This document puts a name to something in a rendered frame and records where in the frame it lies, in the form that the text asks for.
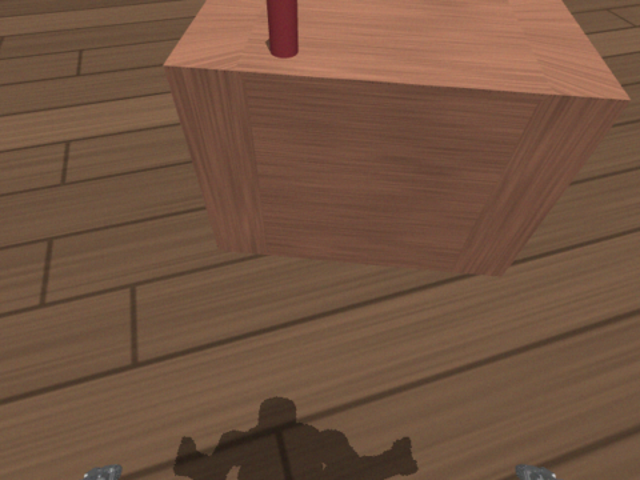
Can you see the bottle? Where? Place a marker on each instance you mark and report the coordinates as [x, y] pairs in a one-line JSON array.
[[283, 27]]

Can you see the left robot hand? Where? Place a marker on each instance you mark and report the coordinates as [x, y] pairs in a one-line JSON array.
[[110, 472]]

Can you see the right robot hand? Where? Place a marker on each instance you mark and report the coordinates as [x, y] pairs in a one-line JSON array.
[[529, 472]]

